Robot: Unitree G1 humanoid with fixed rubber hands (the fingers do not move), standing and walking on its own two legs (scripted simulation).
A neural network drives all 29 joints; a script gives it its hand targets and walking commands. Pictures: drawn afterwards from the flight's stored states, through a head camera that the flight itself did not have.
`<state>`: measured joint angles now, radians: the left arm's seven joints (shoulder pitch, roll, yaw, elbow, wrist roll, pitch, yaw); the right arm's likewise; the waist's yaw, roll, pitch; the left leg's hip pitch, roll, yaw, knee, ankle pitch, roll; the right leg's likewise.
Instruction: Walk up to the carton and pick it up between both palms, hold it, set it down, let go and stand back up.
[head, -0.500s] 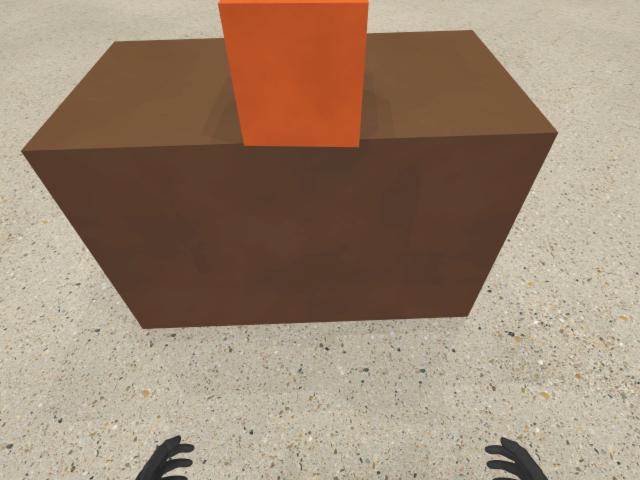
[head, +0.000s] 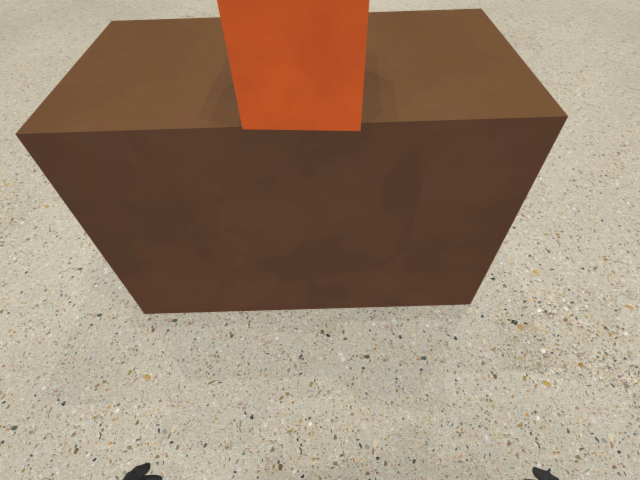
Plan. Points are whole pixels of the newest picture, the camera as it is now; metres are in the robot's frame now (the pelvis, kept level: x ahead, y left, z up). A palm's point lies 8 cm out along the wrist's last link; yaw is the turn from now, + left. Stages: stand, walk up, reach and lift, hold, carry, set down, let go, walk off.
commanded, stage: stand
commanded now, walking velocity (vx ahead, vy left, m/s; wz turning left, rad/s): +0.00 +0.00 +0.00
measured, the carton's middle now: (303, 32) +0.91 +0.06 +0.15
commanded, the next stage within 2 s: none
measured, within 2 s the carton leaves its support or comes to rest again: neither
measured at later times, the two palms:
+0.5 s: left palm out of the picture +0.09 +0.27 -0.09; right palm out of the picture +0.08 -0.29 -0.10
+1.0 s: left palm out of the picture +0.08 +0.27 -0.08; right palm out of the picture +0.08 -0.28 -0.08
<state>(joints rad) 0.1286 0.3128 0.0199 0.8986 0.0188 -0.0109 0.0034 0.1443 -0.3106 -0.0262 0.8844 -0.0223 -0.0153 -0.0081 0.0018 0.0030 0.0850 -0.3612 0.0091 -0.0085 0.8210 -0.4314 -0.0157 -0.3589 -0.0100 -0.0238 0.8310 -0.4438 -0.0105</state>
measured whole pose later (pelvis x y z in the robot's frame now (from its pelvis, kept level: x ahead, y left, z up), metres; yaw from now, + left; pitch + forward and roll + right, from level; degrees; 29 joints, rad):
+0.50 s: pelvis +0.00 -0.01 +0.02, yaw +0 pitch -3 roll +0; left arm 0.08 0.30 0.01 1.07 0.01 -0.01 0.00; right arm 0.11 -0.32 -0.02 1.05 -0.02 -0.02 0.00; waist 0.00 0.01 0.09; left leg -0.23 0.02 -0.01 0.60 -0.32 -0.02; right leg -0.23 0.00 -0.03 0.62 -0.33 -0.02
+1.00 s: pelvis +0.00 -0.01 +0.04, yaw +0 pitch -4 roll +0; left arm 0.06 0.30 0.01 1.14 0.01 -0.02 0.00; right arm 0.08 -0.31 -0.01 1.10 -0.01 -0.01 0.00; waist 0.00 0.01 0.08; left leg -0.13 0.03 -0.01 0.41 -0.21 -0.03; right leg -0.13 0.01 -0.03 0.41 -0.22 -0.02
